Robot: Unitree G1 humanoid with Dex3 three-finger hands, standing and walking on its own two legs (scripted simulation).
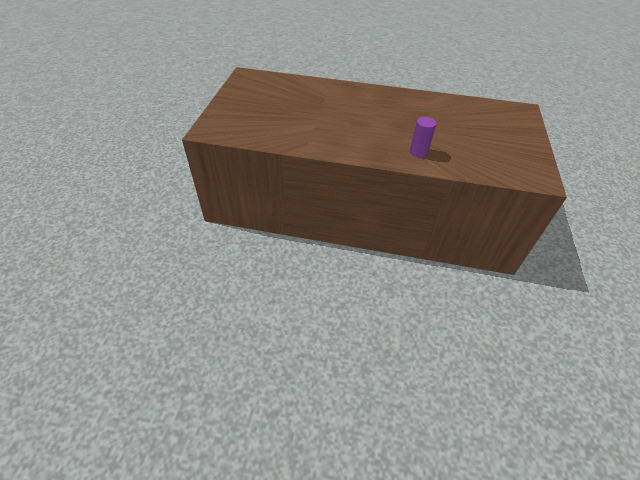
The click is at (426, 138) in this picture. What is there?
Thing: squat round
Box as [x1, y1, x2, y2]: [410, 117, 435, 157]
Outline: 429,117 420,117 417,119 410,147 410,153 418,157 422,157 427,154 435,126 435,121
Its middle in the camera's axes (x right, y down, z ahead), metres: +0.36 -0.34 +1.34
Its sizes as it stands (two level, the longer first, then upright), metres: 0.063 0.063 0.121
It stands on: a support 0.42 m high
